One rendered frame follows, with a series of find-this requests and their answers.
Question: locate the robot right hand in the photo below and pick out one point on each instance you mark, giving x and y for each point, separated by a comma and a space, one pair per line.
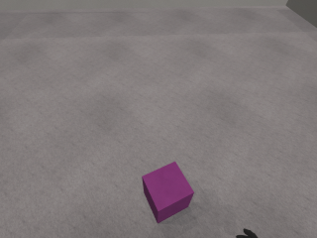
249, 233

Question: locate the carton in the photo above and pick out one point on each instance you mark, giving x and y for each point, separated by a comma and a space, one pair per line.
167, 191

